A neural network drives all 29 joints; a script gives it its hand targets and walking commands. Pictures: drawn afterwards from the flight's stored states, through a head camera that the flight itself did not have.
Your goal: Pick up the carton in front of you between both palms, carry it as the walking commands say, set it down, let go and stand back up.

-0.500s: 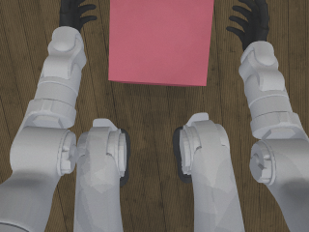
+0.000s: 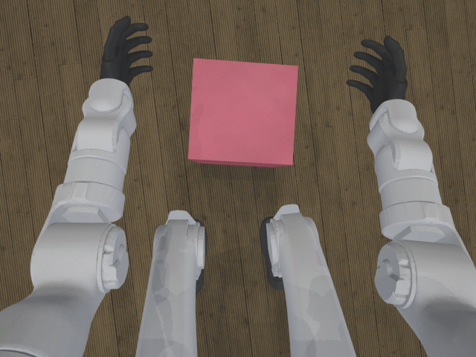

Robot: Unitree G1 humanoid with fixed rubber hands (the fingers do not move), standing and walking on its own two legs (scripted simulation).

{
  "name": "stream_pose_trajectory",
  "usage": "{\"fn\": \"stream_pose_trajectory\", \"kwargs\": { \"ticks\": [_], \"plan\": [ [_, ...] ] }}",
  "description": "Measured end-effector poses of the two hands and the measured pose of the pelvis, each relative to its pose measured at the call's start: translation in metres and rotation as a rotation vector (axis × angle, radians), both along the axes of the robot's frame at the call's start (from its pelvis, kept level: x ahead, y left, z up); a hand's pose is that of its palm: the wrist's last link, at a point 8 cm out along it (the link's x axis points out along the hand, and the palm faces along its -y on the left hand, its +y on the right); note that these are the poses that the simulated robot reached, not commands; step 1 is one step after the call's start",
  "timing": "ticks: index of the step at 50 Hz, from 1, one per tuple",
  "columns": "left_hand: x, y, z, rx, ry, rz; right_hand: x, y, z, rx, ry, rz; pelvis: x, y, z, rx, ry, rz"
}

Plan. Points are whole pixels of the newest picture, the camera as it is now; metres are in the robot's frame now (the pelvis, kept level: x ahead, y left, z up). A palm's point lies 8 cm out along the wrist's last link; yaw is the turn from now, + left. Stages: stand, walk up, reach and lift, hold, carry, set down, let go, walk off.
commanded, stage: set down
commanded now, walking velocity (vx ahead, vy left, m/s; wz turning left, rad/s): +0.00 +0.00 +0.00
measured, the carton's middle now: (240, 122) +0.48 -0.02 -0.39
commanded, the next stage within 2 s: let go in 0.34 s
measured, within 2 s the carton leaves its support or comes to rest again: neither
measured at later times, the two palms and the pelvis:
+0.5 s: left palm (50, 51) +0.49 +0.18 +0.03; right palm (465, 73) +0.45 -0.23 +0.03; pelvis +0.03 +0.00 +0.14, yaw +1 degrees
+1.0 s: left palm out of the picture +0.34 +0.22 +0.15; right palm out of the picture +0.31 -0.24 +0.16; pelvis +0.11 +0.00 +0.24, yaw +1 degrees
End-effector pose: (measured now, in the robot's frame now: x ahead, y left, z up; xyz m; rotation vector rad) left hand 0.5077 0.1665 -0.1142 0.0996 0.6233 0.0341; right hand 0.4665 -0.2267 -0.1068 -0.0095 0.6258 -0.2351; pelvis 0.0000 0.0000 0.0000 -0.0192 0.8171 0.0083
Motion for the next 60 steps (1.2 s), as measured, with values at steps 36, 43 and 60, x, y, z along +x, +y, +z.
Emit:
{"fn": "stream_pose_trajectory", "kwargs": {
  "ticks": [36,43,60],
  "plan": [
    [-0.1,0.032,0.196,0.089,0.129,0.036,-0.077,-0.013,0.197,-0.086,0.157,0.183,0.07,-0.004,0.195,0.022,-0.243,0.003],
    [-0.13,0.041,0.233,0.083,0.127,0.025,-0.11,-0.014,0.237,-0.08,0.157,0.185,0.092,-0.006,0.22,0.023,-0.362,0.0],
    [-0.224,0.069,0.302,0.088,0.151,0.022,-0.192,-0.003,0.3,-0.079,0.169,0.19,0.118,0.003,0.262,0.019,-0.742,-0.007]
  ]
}}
